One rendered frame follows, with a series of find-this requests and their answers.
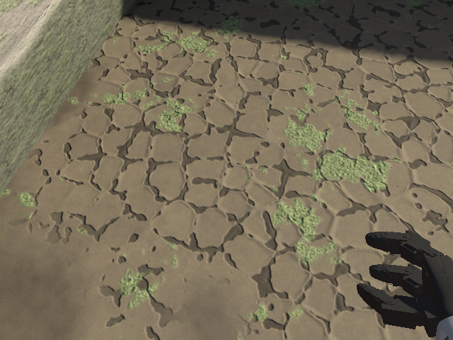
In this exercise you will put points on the right robot forearm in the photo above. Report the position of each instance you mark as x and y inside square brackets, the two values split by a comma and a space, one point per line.
[445, 329]

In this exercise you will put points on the right robot hand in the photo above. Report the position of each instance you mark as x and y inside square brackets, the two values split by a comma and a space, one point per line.
[432, 286]

